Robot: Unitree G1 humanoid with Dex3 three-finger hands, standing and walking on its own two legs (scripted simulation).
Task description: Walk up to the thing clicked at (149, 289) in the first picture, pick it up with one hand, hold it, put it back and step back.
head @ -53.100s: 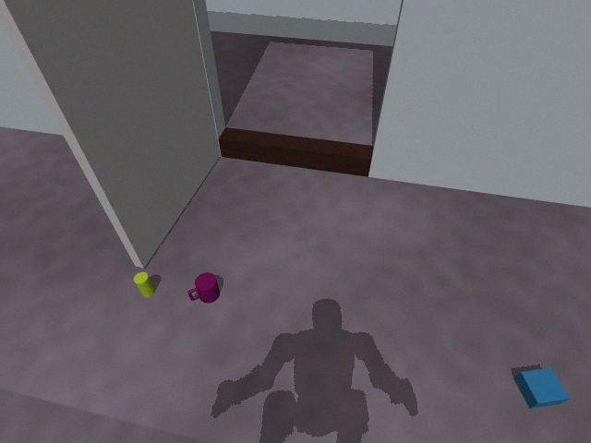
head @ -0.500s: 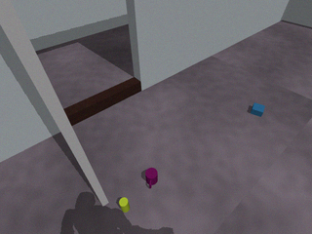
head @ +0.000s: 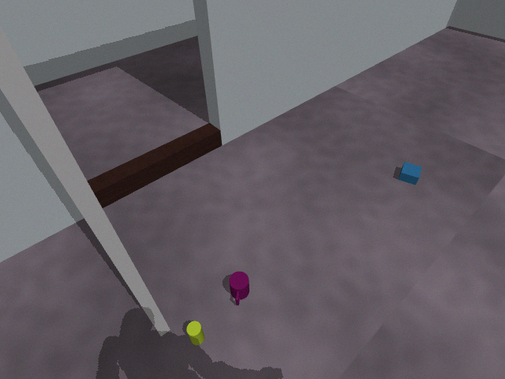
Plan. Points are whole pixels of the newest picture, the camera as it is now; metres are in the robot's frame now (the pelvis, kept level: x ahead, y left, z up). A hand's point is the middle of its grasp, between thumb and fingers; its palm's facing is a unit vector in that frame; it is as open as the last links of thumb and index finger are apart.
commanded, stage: stand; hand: left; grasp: from above
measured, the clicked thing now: (195, 333) +0.47 +0.24 -0.73
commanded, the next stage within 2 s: step back in 1.24 s
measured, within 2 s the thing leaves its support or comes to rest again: neither
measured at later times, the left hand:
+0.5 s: hand out of the picture +0.07 +0.23 -0.16, palm faces +0.00 -0.94 -0.33, open 7.4 cm
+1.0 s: hand out of the picture +0.09 +0.23 -0.15, palm faces -0.02 -0.94 -0.34, open 7.4 cm
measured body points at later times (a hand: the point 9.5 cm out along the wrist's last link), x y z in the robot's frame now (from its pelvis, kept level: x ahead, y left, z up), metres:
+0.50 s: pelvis +0.01 -0.01 +0.00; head +0.01 -0.01 +0.45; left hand +0.08 +0.28 -0.13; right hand +0.07 -0.30 -0.14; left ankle +0.01 +0.13 -0.75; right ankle +0.00 -0.13 -0.75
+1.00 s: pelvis +0.01 -0.01 +0.00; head +0.01 -0.02 +0.45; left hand +0.09 +0.28 -0.13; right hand +0.08 -0.31 -0.14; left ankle +0.01 +0.13 -0.75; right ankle +0.00 -0.13 -0.75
